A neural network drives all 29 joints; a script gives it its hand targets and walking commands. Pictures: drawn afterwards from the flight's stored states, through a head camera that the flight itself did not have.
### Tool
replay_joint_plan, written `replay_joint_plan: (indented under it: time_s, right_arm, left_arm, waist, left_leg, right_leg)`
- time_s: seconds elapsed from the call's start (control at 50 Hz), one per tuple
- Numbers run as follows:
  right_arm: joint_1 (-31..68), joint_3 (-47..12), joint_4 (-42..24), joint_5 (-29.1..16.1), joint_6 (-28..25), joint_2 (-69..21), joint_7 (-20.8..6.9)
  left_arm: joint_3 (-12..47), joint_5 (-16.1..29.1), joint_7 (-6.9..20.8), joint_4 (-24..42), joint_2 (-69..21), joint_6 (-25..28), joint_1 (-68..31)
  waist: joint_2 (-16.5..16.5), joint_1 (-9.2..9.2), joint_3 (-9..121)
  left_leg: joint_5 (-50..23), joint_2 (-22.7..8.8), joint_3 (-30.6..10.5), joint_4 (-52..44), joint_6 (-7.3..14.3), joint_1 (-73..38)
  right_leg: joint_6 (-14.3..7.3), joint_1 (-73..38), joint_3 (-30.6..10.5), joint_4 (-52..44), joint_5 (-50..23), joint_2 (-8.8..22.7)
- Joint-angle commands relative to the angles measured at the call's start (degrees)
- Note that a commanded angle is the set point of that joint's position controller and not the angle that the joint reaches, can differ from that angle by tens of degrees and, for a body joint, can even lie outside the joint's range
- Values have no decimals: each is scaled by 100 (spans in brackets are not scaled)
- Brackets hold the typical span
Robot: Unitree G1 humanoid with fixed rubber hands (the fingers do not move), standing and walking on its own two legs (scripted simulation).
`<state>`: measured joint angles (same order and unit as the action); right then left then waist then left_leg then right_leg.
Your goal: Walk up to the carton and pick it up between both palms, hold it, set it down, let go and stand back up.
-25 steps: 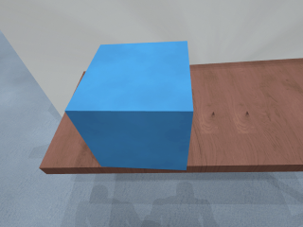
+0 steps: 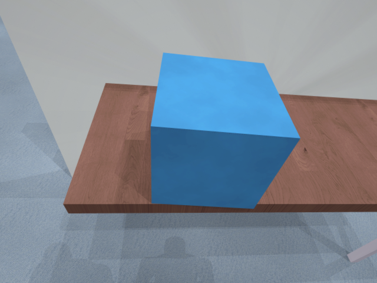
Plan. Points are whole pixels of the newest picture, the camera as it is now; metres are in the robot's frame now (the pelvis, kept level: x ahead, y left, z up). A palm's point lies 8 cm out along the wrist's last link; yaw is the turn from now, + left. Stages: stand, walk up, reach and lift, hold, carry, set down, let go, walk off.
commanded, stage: walk up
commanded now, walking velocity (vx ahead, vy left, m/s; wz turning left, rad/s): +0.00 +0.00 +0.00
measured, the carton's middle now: (209, 131) +0.50 -0.03 +0.06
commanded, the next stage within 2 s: none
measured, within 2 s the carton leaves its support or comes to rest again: neither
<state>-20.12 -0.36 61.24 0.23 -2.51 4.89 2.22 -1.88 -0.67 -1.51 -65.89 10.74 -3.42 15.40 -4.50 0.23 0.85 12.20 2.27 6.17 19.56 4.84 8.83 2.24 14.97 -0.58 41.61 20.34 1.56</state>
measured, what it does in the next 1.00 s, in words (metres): steps on the spot: right foot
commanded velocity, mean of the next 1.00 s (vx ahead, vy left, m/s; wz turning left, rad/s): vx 0.00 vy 0.00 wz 0.00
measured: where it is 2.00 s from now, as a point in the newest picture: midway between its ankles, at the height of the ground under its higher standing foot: outside the picture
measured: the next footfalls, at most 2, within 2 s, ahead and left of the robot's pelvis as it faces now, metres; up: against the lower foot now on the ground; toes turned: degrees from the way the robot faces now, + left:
right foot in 0.16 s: -0.02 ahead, -0.11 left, +0.00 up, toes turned -2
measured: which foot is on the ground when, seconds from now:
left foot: down 0.00-1.00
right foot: up 0.00-0.14, down 0.16-1.00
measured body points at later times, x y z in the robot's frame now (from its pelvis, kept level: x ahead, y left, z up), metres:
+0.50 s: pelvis -0.02 -0.02 +0.00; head -0.02 -0.02 +0.45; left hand -0.05 +0.18 -0.17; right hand -0.06 -0.22 -0.17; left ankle -0.02 +0.05 -0.75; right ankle -0.06 -0.11 -0.75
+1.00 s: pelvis -0.01 -0.04 +0.00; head -0.01 -0.04 +0.45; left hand -0.05 +0.16 -0.17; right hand -0.05 -0.23 -0.17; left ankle -0.02 +0.05 -0.75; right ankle -0.06 -0.11 -0.75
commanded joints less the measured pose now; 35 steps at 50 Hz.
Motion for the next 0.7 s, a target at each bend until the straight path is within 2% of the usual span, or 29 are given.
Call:
replay_joint_plan:
  time_s: [0.0, 0.06, 0.1, 0.14, 0.16, 0.18, 0.2, 0.28, 0.38, 0.44, 0.68]
  right_arm:
    - [-736, 127, 66, 47, -13, 757, 90]
    - [-776, 142, 164, 50, 25, 796, 105]
    - [-677, 135, 208, 18, 49, 761, 95]
    - [-721, 97, 247, -59, 33, 620, 54]
    - [-743, 84, 267, -81, 35, 558, 33]
    - [-647, 49, 301, -90, 67, 474, 15]
    - [-621, 48, 333, -61, 96, 511, 5]
    - [-673, -7, 494, -5, 155, 480, -45]
    - [-634, -38, 615, -11, 147, 469, -45]
    - [-577, -51, 655, -6, 145, 454, -32]
    - [-451, -66, 765, -13, 148, 471, -5]
  left_arm:
    - [74, 53, -106, 5, 168, 66, 59]
    - [133, 78, -134, -64, 93, 119, 35]
    - [175, 79, -147, -164, 32, 178, 242]
    - [178, 42, -158, -283, 177, 247, 444]
    - [185, 30, -152, -311, 247, 253, 417]
    - [220, 56, -118, -314, 170, 246, 242]
    - [271, 73, -98, -271, 30, 258, 147]
    - [373, 87, -115, -208, -69, 333, 216]
    - [393, 80, -109, -230, 0, 415, 406]
    - [406, 70, -107, -241, -1, 449, 500]
    - [446, 50, -112, -339, -144, 498, 864]
  waist:
    - [1342, -100, -143]
    - [1149, -89, -133]
    - [808, 53, -50]
    - [487, 72, 107]
    - [309, 17, 0]
    - [-136, -50, -358]
    - [-278, -77, -601]
    - [67, -129, -1094]
    - [428, -145, -900]
    - [524, -142, -758]
    - [370, -100, -719]
  left_leg:
    - [-3127, -1634, -1671, -382, -189, -1034]
    - [-3084, -1626, -1761, -332, -7, -959]
    - [-2685, -1503, -1625, -265, 5, -656]
    - [-2016, -1269, -1392, -294, -94, -89]
    - [-1305, -1125, -1282, -410, -137, 185]
    - [-640, -893, -1060, -501, -125, 138]
    - [-393, -870, -997, -456, -103, 124]
    - [-280, -811, -939, -374, -98, 384]
    - [-326, -779, -904, -333, -164, 207]
    - [-396, -784, -889, -303, -181, 72]
    - [-648, -860, -857, -197, -201, -15]
  right_leg:
    - [41, 475, 59, -714, 439, 48]
    - [-12, 97, 121, -1481, 246, 39]
    - [-111, -577, 147, -2364, -712, 83]
    - [-227, -1454, -54, -2390, -1595, 393]
    - [-279, -1510, -152, -2263, -1519, 482]
    - [-352, -1019, -157, -2255, -1275, 451]
    - [-386, -766, -150, -2348, -1124, 434]
    - [-427, -535, -246, -2546, -989, 493]
    - [-480, -571, -283, -2540, -1039, 484]
    - [-500, -573, -295, -2539, -1095, 481]
    - [-512, -501, -300, -2585, -1325, 489]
